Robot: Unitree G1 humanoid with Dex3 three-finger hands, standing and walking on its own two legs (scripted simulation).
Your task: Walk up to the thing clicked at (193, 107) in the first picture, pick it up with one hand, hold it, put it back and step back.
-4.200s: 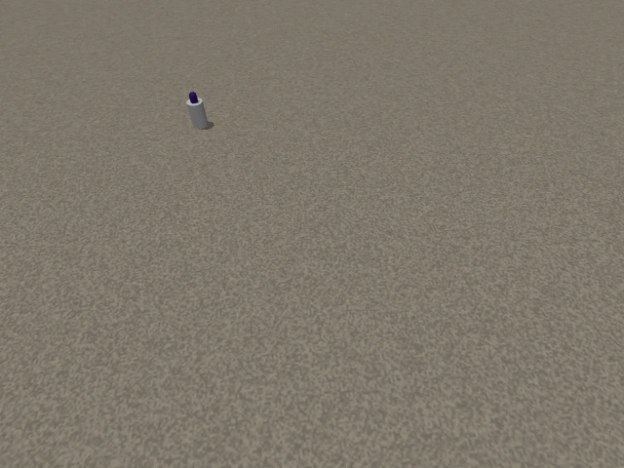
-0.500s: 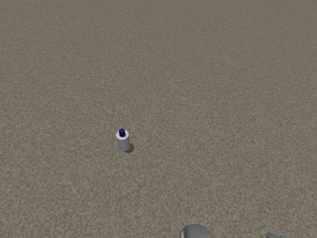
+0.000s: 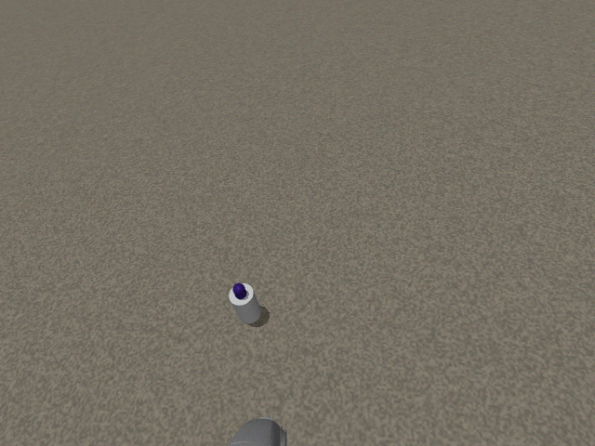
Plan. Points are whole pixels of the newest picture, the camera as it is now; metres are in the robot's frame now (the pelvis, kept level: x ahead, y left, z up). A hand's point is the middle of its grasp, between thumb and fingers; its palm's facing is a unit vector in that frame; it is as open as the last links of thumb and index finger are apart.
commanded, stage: walk up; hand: left
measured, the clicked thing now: (243, 300) +0.68 +0.30 -0.68
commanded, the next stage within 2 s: none
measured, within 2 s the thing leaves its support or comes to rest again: neither
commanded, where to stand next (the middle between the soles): +0.34 +0.06 m, yaw +1 degrees
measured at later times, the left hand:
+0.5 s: hand (125, 424) +0.19 +0.33 -0.16, palm faces -0.02 -0.95 -0.33, open 7.4 cm
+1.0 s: hand (160, 339) +0.32 +0.29 -0.13, palm faces -0.02 -0.91 -0.42, open 7.4 cm
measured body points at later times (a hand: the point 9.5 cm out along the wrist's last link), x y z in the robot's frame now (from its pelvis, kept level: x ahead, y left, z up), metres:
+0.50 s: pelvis +0.15 +0.06 -0.01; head +0.16 +0.08 +0.44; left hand +0.19 +0.38 -0.14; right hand +0.22 -0.26 -0.10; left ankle +0.18 +0.15 -0.74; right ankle +0.20 -0.10 -0.68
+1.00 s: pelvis +0.24 +0.03 -0.01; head +0.26 -0.01 +0.44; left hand +0.32 +0.34 -0.10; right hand +0.31 -0.29 -0.15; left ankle +0.29 +0.19 -0.71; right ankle +0.31 -0.08 -0.74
